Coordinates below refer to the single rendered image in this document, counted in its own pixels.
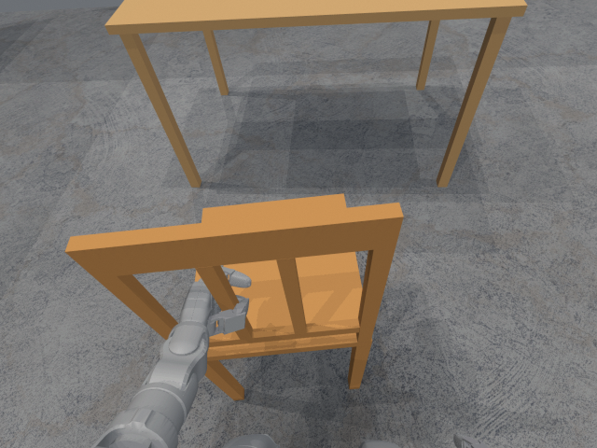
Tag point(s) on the chair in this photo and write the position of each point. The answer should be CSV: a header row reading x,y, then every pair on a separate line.
x,y
305,294

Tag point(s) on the left robot forearm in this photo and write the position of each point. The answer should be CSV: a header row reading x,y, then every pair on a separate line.
x,y
160,406

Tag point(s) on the left robot hand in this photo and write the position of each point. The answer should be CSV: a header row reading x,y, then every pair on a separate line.
x,y
200,306

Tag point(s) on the table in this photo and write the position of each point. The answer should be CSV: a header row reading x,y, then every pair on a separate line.
x,y
135,17

